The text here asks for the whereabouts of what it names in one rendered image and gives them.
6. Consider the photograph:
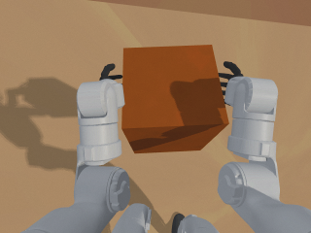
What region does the robot left forearm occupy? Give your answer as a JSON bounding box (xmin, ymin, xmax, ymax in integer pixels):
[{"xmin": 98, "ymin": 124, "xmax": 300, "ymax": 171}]
[{"xmin": 74, "ymin": 79, "xmax": 125, "ymax": 199}]

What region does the robot left hand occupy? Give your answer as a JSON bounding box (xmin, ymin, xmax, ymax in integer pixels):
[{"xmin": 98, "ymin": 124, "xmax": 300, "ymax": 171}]
[{"xmin": 99, "ymin": 63, "xmax": 122, "ymax": 81}]

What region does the robot right forearm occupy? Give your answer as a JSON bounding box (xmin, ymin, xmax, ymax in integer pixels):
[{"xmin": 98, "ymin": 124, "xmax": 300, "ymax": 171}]
[{"xmin": 225, "ymin": 76, "xmax": 280, "ymax": 194}]

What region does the robot right foot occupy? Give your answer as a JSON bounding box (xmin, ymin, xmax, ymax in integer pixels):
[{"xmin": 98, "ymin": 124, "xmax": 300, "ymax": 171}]
[{"xmin": 171, "ymin": 214, "xmax": 185, "ymax": 233}]

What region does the left robot upper arm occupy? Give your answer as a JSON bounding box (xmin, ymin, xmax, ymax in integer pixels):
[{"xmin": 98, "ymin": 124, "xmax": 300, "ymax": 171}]
[{"xmin": 20, "ymin": 166, "xmax": 131, "ymax": 233}]

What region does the right robot shin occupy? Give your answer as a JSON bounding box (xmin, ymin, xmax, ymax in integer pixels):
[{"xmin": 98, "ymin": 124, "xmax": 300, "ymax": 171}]
[{"xmin": 177, "ymin": 215, "xmax": 197, "ymax": 233}]

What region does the carton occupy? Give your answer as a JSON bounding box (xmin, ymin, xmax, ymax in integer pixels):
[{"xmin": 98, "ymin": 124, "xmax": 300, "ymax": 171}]
[{"xmin": 121, "ymin": 45, "xmax": 229, "ymax": 153}]

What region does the robot right hand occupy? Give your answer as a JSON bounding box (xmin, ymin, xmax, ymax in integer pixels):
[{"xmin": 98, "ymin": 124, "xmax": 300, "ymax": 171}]
[{"xmin": 218, "ymin": 61, "xmax": 243, "ymax": 106}]

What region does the right robot upper arm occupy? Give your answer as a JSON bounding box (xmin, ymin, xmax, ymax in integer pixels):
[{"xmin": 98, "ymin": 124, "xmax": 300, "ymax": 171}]
[{"xmin": 217, "ymin": 161, "xmax": 311, "ymax": 233}]

